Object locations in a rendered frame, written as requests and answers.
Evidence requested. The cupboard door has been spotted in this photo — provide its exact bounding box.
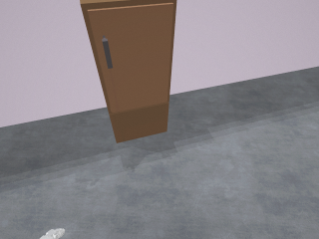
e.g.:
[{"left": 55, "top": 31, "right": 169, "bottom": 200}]
[{"left": 88, "top": 2, "right": 173, "bottom": 113}]

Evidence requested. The robot left hand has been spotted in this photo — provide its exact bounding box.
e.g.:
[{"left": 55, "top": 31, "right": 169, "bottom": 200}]
[{"left": 40, "top": 228, "right": 65, "bottom": 239}]

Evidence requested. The handle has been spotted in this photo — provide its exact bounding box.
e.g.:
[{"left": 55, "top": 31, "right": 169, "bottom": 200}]
[{"left": 102, "top": 35, "right": 113, "bottom": 69}]

